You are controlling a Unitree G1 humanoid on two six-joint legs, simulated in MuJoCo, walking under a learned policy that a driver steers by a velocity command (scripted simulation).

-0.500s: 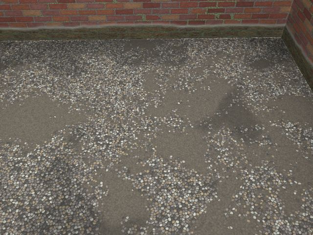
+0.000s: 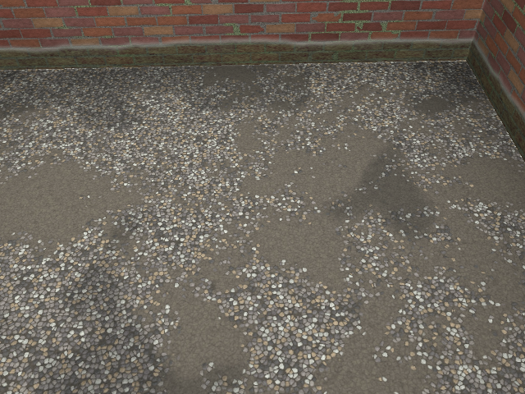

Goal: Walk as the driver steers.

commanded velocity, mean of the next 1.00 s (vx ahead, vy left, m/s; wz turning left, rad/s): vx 0.45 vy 0.00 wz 0.00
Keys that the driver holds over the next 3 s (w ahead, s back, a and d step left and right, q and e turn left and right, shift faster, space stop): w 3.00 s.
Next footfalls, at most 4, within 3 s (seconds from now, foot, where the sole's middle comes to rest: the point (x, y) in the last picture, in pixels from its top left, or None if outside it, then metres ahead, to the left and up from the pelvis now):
none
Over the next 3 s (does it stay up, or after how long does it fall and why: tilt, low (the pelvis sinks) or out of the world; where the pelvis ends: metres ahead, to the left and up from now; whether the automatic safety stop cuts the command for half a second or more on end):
stays up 0.00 0.00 -0.02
